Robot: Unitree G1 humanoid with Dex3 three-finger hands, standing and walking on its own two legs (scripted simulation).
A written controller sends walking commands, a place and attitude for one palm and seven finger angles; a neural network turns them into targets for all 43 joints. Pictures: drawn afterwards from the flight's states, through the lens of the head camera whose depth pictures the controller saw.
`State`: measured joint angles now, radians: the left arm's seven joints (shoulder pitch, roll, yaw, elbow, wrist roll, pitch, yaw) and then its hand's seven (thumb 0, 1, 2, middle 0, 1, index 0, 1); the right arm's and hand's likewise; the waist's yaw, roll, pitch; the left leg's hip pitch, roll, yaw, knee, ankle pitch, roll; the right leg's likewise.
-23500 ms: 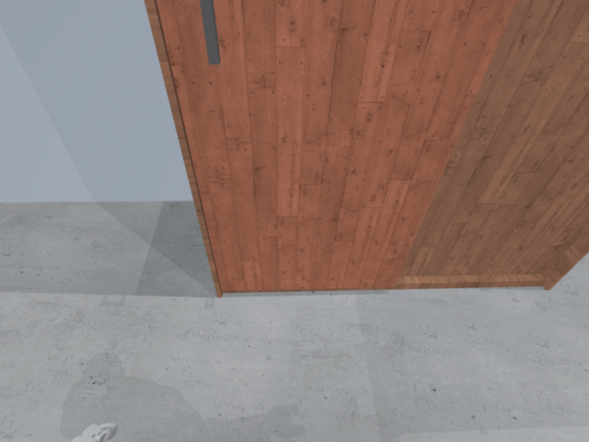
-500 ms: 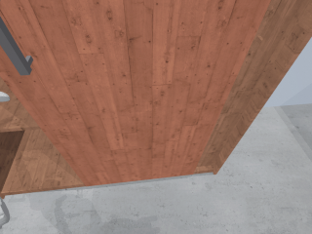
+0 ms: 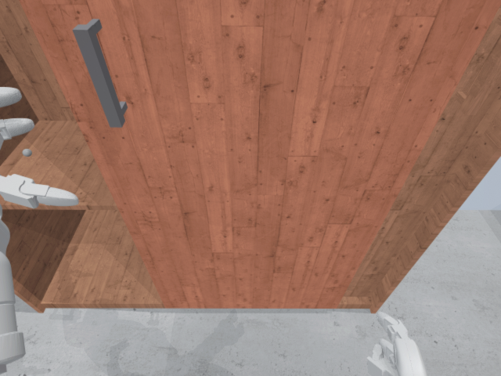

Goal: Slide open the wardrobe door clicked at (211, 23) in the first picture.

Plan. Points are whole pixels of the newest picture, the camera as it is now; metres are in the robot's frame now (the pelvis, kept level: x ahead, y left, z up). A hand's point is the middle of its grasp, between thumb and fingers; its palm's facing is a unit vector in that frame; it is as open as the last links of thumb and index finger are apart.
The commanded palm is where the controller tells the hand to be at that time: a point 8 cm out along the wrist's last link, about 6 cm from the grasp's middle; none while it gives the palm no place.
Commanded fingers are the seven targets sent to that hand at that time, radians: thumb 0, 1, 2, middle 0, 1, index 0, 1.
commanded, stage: slip the hand off the handle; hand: left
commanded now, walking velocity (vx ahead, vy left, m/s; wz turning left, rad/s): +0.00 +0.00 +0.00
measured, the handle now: (106, 75) +0.46 +0.30 +0.25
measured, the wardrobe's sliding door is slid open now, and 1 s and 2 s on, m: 0.50 0.50 0.50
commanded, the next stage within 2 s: draw the hand back to the body in 0.08 s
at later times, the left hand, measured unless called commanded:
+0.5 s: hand (62, 180) +0.26 +0.27 +0.22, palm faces +0.18 -0.98 -0.08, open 14.7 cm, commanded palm +0.22 +0.33 +0.22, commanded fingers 0.00 -0.55 0.20 -0.25 -1.15 -0.25 -1.15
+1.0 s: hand (51, 225) +0.22 +0.27 +0.19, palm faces +0.56 -0.77 -0.30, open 12.8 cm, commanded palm +0.17 +0.30 +0.19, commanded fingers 0.00 0.21 0.57 -0.22 -0.70 -0.22 -0.70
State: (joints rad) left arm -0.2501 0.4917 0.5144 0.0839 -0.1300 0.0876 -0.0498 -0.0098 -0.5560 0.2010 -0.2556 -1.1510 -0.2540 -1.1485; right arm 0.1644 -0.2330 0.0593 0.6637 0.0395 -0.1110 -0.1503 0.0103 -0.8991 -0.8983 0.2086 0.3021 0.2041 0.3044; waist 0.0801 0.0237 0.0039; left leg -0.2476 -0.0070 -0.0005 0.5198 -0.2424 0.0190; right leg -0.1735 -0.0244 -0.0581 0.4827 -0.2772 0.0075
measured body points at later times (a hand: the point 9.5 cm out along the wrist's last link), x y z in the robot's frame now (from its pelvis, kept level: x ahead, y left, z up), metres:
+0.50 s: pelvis +0.01 -0.03 +0.00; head -0.04 -0.05 +0.45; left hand +0.25 +0.32 +0.23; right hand +0.19 -0.28 -0.07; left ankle +0.02 +0.10 -0.74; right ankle -0.01 -0.13 -0.74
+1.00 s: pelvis -0.01 -0.03 +0.01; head -0.03 -0.05 +0.45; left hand +0.18 +0.31 +0.21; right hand +0.15 -0.26 -0.09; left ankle +0.02 +0.10 -0.74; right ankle -0.01 -0.13 -0.74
